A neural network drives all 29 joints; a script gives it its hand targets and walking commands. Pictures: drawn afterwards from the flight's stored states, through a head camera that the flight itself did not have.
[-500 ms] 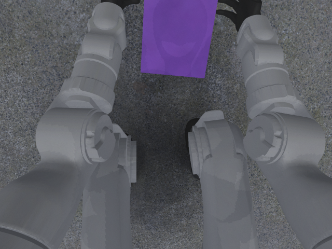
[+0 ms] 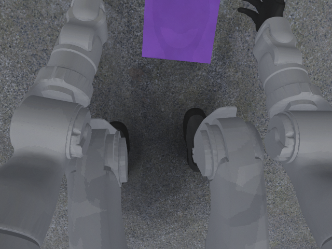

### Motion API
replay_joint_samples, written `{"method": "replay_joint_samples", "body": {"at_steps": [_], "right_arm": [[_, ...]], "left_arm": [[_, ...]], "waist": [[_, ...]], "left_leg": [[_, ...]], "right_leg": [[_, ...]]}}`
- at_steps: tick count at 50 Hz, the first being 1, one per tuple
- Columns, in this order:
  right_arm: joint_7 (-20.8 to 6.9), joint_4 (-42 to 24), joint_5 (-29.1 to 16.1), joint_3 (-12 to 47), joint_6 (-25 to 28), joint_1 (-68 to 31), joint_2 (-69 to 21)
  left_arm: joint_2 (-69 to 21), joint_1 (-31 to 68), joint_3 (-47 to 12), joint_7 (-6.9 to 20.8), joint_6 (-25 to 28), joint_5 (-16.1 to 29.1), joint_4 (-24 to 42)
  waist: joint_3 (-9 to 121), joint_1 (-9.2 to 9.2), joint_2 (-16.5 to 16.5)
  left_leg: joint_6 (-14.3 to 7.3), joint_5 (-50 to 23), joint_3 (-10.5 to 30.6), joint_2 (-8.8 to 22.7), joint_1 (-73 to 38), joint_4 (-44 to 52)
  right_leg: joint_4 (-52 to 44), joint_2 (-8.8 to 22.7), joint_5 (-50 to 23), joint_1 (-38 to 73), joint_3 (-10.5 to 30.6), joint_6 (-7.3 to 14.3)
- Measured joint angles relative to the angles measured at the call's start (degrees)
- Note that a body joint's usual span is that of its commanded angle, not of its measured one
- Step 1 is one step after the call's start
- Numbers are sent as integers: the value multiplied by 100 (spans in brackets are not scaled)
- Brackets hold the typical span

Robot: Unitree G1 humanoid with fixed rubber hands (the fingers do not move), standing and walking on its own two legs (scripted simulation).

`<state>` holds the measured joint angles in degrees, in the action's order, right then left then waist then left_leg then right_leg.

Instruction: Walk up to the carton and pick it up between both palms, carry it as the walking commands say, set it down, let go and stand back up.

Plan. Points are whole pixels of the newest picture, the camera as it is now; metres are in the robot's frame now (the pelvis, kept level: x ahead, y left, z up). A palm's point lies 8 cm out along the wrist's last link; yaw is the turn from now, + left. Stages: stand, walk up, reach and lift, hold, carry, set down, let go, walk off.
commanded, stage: set down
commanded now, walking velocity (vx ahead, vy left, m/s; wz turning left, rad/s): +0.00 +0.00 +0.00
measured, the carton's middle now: (177, 17) +0.50 -0.08 -0.30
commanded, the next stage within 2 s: let go in 1.56 s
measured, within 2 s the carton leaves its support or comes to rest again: neither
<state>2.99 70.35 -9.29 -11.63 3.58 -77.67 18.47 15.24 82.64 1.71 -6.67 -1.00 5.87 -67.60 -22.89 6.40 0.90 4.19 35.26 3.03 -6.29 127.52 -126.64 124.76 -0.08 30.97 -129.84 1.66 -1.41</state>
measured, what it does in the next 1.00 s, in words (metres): rises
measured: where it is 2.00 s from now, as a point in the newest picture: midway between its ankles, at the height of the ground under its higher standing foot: (157, 156)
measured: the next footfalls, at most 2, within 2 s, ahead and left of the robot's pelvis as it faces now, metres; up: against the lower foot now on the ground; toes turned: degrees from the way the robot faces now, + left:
none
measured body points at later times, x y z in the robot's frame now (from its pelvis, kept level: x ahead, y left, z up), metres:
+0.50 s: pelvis +0.00 +0.00 +0.04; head +0.34 -0.04 +0.33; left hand +0.56 +0.07 -0.11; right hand +0.50 -0.26 -0.11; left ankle +0.10 +0.13 -0.34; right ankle +0.12 -0.13 -0.34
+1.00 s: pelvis +0.02 -0.01 +0.16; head +0.33 -0.04 +0.48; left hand +0.56 +0.08 +0.04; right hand +0.49 -0.27 +0.04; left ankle +0.10 +0.13 -0.34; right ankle +0.12 -0.13 -0.34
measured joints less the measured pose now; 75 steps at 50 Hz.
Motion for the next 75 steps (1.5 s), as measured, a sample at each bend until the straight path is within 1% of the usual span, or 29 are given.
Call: {"method": "replay_joint_samples", "body": {"at_steps": [6,12,18,24,31,39,46,56,63,71,75], "right_arm": [[60,-52,-122,69,-42,-180,25],[179,-529,-160,-17,-194,13,-86],[306,-1071,-8,-101,-402,345,-256],[327,-1306,156,-203,-540,672,-314],[287,-1467,325,-338,-636,943,-380],[251,-2055,517,-471,-830,1371,-551],[158,-2433,694,-616,-971,1808,-688],[26,-2447,839,-737,-995,2075,-751],[-44,-2541,969,-815,-949,2284,-842],[-135,-2643,1125,-928,-863,2598,-962],[-181,-2535,1258,-1011,-775,2676,-1015]], "left_arm": [[52,65,-86,-41,-55,159,129],[-11,-79,-68,-214,-165,164,531],[-111,-456,49,-370,-322,138,921],[-237,-679,286,-424,-413,-29,962],[-329,-903,505,-402,-472,-232,1055],[-427,-1344,626,-384,-628,-395,1563],[-533,-1743,789,-291,-736,-561,1855],[-649,-1988,1013,-124,-749,-739,1835],[-772,-2226,1104,-28,-719,-868,1973],[-952,-2539,1236,78,-646,-1097,2117],[-1039,-2603,1360,134,-565,-1277,1989]], "waist": [[-49,14,9],[189,-26,-21],[633,-30,29],[1160,-32,54],[1673,-42,43],[2095,-47,23],[2465,-46,37],[2808,-67,62],[2911,-102,53],[2906,-142,43],[2896,-159,65]], "left_leg": [[-8,-66,-3,47,23,-45],[-13,-88,8,122,53,20],[-71,-89,-74,207,-72,313],[-108,-98,-121,250,-303,759],[-106,-150,-113,259,-549,1322],[-84,-209,-72,244,-945,1990],[-84,-344,-41,227,-1457,2766],[-109,-657,-10,234,-2298,3952],[-123,-931,25,255,-2956,4846],[-143,-1271,76,310,-3867,5930],[-155,-1426,103,338,-4285,6417]], "right_leg": [[35,49,-65,-16,-42,43],[-68,-14,-149,-72,-59,40],[-353,-115,-197,5,33,-15],[-773,-173,-212,208,98,-37],[-1306,-203,-251,440,120,-17],[-1932,-219,-276,830,129,16],[-2665,-226,-368,1346,161,27],[-3813,-233,-638,2193,217,31],[-4693,-233,-891,2858,242,39],[-5791,-237,-1225,3788,253,50],[-6297,-235,-1382,4221,248,53]]}}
